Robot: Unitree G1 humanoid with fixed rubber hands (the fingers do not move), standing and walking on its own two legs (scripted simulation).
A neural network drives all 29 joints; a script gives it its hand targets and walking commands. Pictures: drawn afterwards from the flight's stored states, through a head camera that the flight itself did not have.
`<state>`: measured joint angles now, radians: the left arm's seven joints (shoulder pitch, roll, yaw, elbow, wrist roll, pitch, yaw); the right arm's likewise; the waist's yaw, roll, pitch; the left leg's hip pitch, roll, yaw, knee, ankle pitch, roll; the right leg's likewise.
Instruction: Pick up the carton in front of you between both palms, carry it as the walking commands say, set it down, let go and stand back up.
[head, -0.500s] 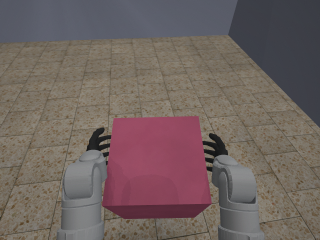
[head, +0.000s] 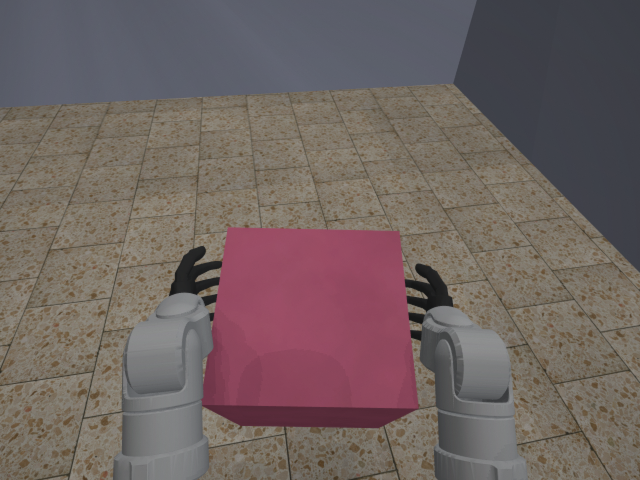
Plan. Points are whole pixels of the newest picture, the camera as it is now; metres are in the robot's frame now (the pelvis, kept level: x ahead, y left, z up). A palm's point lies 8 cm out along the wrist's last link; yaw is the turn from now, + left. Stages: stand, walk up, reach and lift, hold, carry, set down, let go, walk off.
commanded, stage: carry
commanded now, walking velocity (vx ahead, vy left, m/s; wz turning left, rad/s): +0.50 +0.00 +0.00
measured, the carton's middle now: (311, 338) +0.30 +0.00 +0.00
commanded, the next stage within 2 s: none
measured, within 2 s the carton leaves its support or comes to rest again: neither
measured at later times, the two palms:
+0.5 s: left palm (212, 159) +0.63 +0.17 +0.08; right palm (371, 171) +0.60 -0.11 +0.07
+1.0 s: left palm (229, 96) +0.80 +0.16 +0.11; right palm (368, 111) +0.77 -0.13 +0.10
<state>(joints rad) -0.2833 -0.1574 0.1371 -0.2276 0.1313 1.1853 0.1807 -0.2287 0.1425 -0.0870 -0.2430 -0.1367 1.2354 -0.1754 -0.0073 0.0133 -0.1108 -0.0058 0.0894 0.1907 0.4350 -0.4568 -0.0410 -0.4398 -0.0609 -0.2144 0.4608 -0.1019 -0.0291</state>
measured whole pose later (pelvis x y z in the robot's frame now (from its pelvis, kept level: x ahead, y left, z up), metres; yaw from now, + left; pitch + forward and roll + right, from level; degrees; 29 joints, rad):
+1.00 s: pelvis +0.50 +0.02 +0.01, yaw -1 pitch +4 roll -1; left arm -0.34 -0.17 0.16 -0.13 0.15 1.16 0.18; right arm -0.27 0.15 -0.12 -0.17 -0.15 1.27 -0.18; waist 0.00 0.01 -0.12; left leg -0.17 0.06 0.17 0.48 -0.34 -0.01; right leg -0.29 -0.05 -0.17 0.48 -0.24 0.00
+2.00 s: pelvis +0.46 +0.02 +0.01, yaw +0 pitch +1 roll +0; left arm -0.29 -0.16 0.24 0.27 0.27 0.65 0.01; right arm -0.24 0.15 -0.18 0.25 -0.27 0.75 -0.05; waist 0.01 -0.01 -0.09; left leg -0.20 0.04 0.18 0.50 -0.33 0.02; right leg -0.32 -0.08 -0.15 0.50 -0.21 0.00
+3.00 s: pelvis +0.42 +0.00 +0.02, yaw +6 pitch -8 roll +0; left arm -0.32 -0.17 0.29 0.34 0.29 0.66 -0.02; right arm -0.27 0.15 -0.20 0.27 -0.30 0.78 -0.02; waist 0.00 0.02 0.03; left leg -0.06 -0.01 -0.03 0.43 -0.24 0.01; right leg -0.12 0.00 -0.01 0.40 -0.14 0.00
